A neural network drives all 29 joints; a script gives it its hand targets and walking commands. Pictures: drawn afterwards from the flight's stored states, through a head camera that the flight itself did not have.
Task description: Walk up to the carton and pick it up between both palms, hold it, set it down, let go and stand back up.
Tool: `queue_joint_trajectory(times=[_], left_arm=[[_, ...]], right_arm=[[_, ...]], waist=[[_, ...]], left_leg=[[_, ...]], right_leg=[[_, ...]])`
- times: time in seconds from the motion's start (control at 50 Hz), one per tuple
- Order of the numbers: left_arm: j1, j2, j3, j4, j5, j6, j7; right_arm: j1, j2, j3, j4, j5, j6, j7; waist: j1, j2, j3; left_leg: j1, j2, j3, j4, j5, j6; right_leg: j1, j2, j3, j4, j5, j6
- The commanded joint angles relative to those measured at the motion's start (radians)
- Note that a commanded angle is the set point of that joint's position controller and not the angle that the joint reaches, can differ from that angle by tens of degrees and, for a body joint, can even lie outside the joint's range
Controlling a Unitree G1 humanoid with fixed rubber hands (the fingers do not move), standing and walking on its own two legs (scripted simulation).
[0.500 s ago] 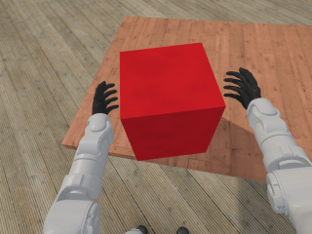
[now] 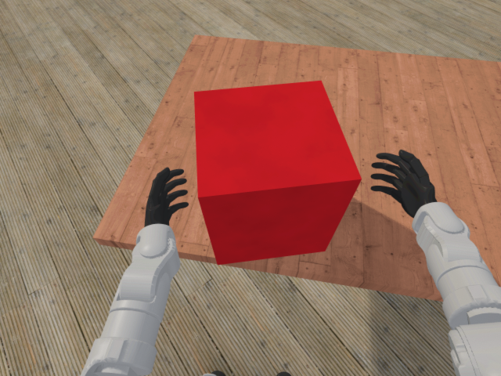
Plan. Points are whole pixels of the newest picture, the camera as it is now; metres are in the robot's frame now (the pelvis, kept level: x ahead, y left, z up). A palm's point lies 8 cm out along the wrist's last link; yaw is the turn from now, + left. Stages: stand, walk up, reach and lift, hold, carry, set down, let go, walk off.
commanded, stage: set down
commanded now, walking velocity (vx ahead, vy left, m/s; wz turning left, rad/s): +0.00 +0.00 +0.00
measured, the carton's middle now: (265, 179) +0.45 +0.02 +0.01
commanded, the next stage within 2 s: let go in 1.96 s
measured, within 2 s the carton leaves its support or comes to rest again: neither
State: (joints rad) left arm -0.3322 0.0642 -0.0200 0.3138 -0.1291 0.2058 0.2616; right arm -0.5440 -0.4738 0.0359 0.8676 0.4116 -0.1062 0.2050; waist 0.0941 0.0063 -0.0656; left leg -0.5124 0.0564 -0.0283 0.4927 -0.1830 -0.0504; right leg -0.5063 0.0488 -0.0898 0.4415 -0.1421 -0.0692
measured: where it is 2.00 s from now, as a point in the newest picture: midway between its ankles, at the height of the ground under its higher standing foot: outside the picture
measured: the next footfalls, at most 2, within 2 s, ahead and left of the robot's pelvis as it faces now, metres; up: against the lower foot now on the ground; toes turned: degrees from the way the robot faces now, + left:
none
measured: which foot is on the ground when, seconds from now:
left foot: down 0.00-1.00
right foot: down 0.00-1.00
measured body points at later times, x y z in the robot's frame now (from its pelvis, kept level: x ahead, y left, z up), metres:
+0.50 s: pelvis +0.01 +0.00 +0.01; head +0.06 +0.00 +0.45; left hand +0.33 +0.19 +0.03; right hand +0.36 -0.25 +0.03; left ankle +0.03 +0.15 -0.73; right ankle +0.04 -0.07 -0.73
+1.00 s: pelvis +0.01 +0.02 +0.00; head +0.04 +0.02 +0.45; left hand +0.29 +0.18 +0.00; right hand +0.29 -0.25 -0.01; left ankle +0.03 +0.15 -0.73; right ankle +0.04 -0.07 -0.73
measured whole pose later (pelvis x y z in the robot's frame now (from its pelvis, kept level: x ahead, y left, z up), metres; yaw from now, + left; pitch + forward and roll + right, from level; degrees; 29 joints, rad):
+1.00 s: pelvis +0.01 +0.02 +0.00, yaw -3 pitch +2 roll +0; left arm -0.01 0.02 -0.02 0.32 -0.03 0.05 0.24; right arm -0.16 -0.42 0.08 0.83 0.38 -0.31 0.23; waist 0.03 0.00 0.00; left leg -0.28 0.05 0.04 0.48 -0.23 -0.03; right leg -0.32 0.04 -0.02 0.46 -0.19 -0.05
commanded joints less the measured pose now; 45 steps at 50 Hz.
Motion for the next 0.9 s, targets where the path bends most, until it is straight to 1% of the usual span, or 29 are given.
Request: queue_joint_trajectory(times=[0.0,0.04,0.06,0.08,0.1,0.12,0.16,0.2,0.24,0.26,0.3,0.32,0.36,0.38,0.44,0.46,0.5,0.52,0.54,0.56,0.6,0.62,0.66,0.68,0.72,0.76,0.82,0.84,0.88], left_arm=[[-0.259,0.067,0.013,-0.342,0.005,-0.057,0.020],[-0.522,0.098,0.009,-0.180,0.000,-0.038,0.014],[-0.292,0.077,0.032,-0.226,0.026,-0.041,0.022],[-0.414,0.087,0.044,-0.293,0.033,-0.039,0.023],[-0.247,0.044,0.027,-0.338,0.030,-0.026,0.022],[-0.421,0.078,0.018,-0.260,0.022,-0.012,0.015],[-0.372,0.082,0.048,-0.260,0.027,-0.007,0.010],[-0.218,0.033,0.041,-0.295,0.045,-0.004,-0.002],[-0.468,0.084,0.043,-0.199,0.015,0.002,-0.004],[-0.135,0.037,0.065,-0.284,0.063,-0.005,0.004],[-0.057,0.001,0.064,-0.322,0.103,-0.009,-0.019],[-0.282,0.042,0.071,-0.254,0.098,0.002,-0.026],[-0.095,0.004,0.068,-0.315,0.095,-0.015,-0.012],[0.003,-0.008,0.068,-0.350,0.113,-0.026,-0.014],[-0.177,0.041,0.066,-0.315,0.085,-0.052,-0.013],[-0.213,0.054,0.087,-0.318,0.084,-0.068,-0.004],[0.033,-0.014,0.056,-0.370,0.104,-0.107,0.002],[-0.120,0.036,0.053,-0.278,0.099,-0.109,-0.016],[-0.186,0.058,0.074,-0.278,0.084,-0.119,-0.008],[0.006,0.022,0.066,-0.292,0.100,-0.136,-0.005],[-0.046,0.009,0.035,-0.279,0.095,-0.144,-0.012],[-0.052,0.034,0.073,-0.251,0.110,-0.152,-0.017],[-0.054,0.012,0.048,-0.222,0.100,-0.164,-0.023],[-0.045,0.024,0.051,-0.233,0.100,-0.176,-0.019],[0.198,-0.039,0.026,-0.268,0.136,-0.212,-0.025],[-0.039,0.014,0.037,-0.179,0.121,-0.195,-0.032],[0.053,0.003,0.020,-0.237,0.098,-0.211,-0.021],[-0.095,0.036,0.029,-0.223,0.089,-0.211,-0.015],[-0.075,0.042,0.005,-0.263,0.067,-0.224,0.009]], right_arm=[[-0.265,-0.263,-0.066,-0.276,0.015,-0.057,0.005],[-0.555,-0.264,-0.104,-0.214,-0.016,-0.032,0.007],[-0.313,-0.250,-0.066,-0.202,0.011,-0.029,0.018],[-0.421,-0.240,-0.041,-0.296,0.001,-0.038,0.010],[-0.239,-0.256,-0.046,-0.268,0.022,-0.039,0.008],[-0.436,-0.287,-0.095,-0.249,-0.001,-0.025,0.007],[-0.376,-0.261,-0.067,-0.280,0.010,-0.024,0.006],[-0.214,-0.275,-0.060,-0.258,0.013,-0.036,0.003],[-0.456,-0.260,-0.086,-0.261,-0.014,-0.010,-0.002],[-0.146,-0.259,-0.033,-0.255,0.021,-0.032,0.007],[-0.070,-0.247,-0.051,-0.272,0.026,-0.069,0.001],[-0.298,-0.272,-0.089,-0.253,-0.004,-0.048,0.002],[-0.096,-0.225,-0.026,-0.271,0.019,-0.063,0.007],[-0.008,-0.241,-0.052,-0.273,0.015,-0.082,0.009],[-0.169,-0.244,-0.075,-0.295,-0.012,-0.079,0.012],[-0.203,-0.224,-0.059,-0.354,-0.017,-0.088,0.009],[0.056,-0.202,-0.030,-0.325,0.006,-0.126,0.015],[-0.093,-0.228,-0.056,-0.331,-0.027,-0.129,0.010],[-0.154,-0.226,-0.071,-0.335,-0.015,-0.125,0.013],[0.035,-0.214,-0.035,-0.289,-0.002,-0.135,0.015],[-0.008,-0.230,-0.069,-0.263,-0.011,-0.157,0.024],[-0.015,-0.205,-0.043,-0.284,-0.012,-0.162,0.020],[-0.014,-0.215,-0.068,-0.275,-0.025,-0.177,0.019],[-0.012,-0.193,-0.052,-0.288,-0.018,-0.191,0.023],[0.233,-0.177,-0.025,-0.233,0.007,-0.248,0.027],[-0.019,-0.200,-0.057,-0.208,-0.013,-0.235,0.026],[0.103,-0.181,-0.042,-0.243,-0.022,-0.250,0.020],[-0.046,-0.182,-0.043,-0.264,-0.038,-0.241,0.016],[-0.035,-0.209,-0.058,-0.269,-0.017,-0.244,0.023]], waist=[[-0.026,-0.117,-0.659],[-0.028,-0.099,-0.607],[-0.005,-0.117,-0.566],[0.022,-0.104,-0.665],[-0.018,-0.104,-0.625],[-0.041,-0.075,-0.597],[-0.010,-0.110,-0.599],[-0.037,-0.110,-0.561],[-0.033,-0.116,-0.578],[-0.016,-0.132,-0.525],[-0.041,-0.086,-0.540],[-0.060,-0.071,-0.522],[-0.019,-0.141,-0.463],[-0.041,-0.135,-0.459],[-0.066,-0.139,-0.420],[-0.026,-0.159,-0.428],[-0.025,-0.129,-0.429],[-0.064,-0.133,-0.438],[-0.044,-0.125,-0.447],[-0.044,-0.146,-0.390],[-0.082,-0.115,-0.380],[-0.049,-0.124,-0.377],[-0.079,-0.134,-0.361],[-0.043,-0.104,-0.365],[-0.051,-0.089,-0.369],[-0.077,-0.103,-0.340],[-0.071,-0.141,-0.308],[-0.066,-0.163,-0.324],[-0.064,-0.124,-0.348]], left_leg=[[0.092,-0.059,0.021,-0.053,0.239,0.033],[0.010,-0.056,0.024,-0.057,0.122,0.038],[0.047,-0.045,0.024,-0.065,0.172,0.038],[0.057,-0.051,0.036,-0.058,0.177,0.034],[0.100,-0.051,0.024,-0.073,0.254,0.029],[0.048,-0.053,0.029,-0.076,0.200,0.030],[0.073,-0.056,0.033,-0.079,0.195,0.035],[0.113,-0.055,0.022,-0.078,0.269,0.031],[-0.005,-0.055,0.031,-0.084,0.137,0.040],[0.101,-0.047,0.024,-0.082,0.245,0.036],[0.194,-0.060,0.019,-0.097,0.350,0.023],[0.106,-0.056,0.022,-0.108,0.235,0.028],[0.116,-0.057,0.028,-0.110,0.215,0.037],[0.166,-0.061,0.027,-0.112,0.253,0.035],[0.061,-0.064,0.027,-0.120,0.129,0.044],[0.046,-0.063,0.042,-0.109,0.092,0.048],[0.141,-0.069,0.039,-0.099,0.203,0.046],[0.084,-0.066,0.044,-0.100,0.154,0.041],[0.031,-0.073,0.043,-0.100,0.107,0.048],[0.083,-0.066,0.038,-0.103,0.156,0.050],[0.099,-0.063,0.042,-0.102,0.132,0.042],[0.074,-0.070,0.049,-0.095,0.117,0.047],[0.062,-0.069,0.046,-0.101,0.084,0.048],[0.074,-0.070,0.051,-0.100,0.093,0.048],[0.219,-0.057,0.038,-0.080,0.248,0.031],[0.092,-0.067,0.051,-0.084,0.122,0.041],[0.123,-0.058,0.063,-0.074,0.090,0.047],[0.084,-0.062,0.068,-0.088,0.036,0.050],[0.122,-0.055,0.067,-0.075,0.049,0.046]], right_leg=[[0.560,-0.019,0.133,-0.009,0.233,0.079],[0.442,-0.016,0.135,0.003,0.146,0.067],[0.496,-0.018,0.127,-0.007,0.154,0.059],[0.524,-0.016,0.142,-0.011,0.180,0.065],[0.567,-0.008,0.133,0.000,0.302,0.066],[0.500,-0.006,0.125,0.007,0.275,0.063],[0.533,-0.015,0.143,-0.015,0.246,0.064],[0.564,-0.005,0.125,-0.004,0.380,0.059],[0.538,-0.023,0.158,0.010,0.256,0.068],[0.609,-0.017,0.138,-0.008,0.311,0.066],[0.632,-0.009,0.145,-0.011,0.501,0.060],[0.586,-0.020,0.153,-0.011,0.381,0.064],[0.626,-0.022,0.169,-0.039,0.297,0.062],[0.629,-0.018,0.152,-0.038,0.330,0.060],[0.608,-0.046,0.188,-0.036,0.189,0.061],[0.587,-0.051,0.200,-0.045,0.150,0.059],[0.624,-0.034,0.187,-0.030,0.263,0.054],[0.602,-0.043,0.198,-0.027,0.263,0.052],[0.599,-0.050,0.212,-0.024,0.216,0.052],[0.604,-0.038,0.191,-0.023,0.230,0.056],[0.576,-0.044,0.193,-0.026,0.208,0.043],[0.592,-0.051,0.207,-0.030,0.193,0.045],[0.580,-0.054,0.213,-0.039,0.150,0.050],[0.579,-0.056,0.211,-0.030,0.143,0.047],[0.584,-0.032,0.175,-0.026,0.319,0.032],[0.558,-0.048,0.200,-0.021,0.227,0.040],[0.531,-0.055,0.196,-0.043,0.142,0.042],[0.517,-0.057,0.209,-0.035,0.088,0.049],[0.466,-0.042,0.178,-0.025,0.082,0.050]])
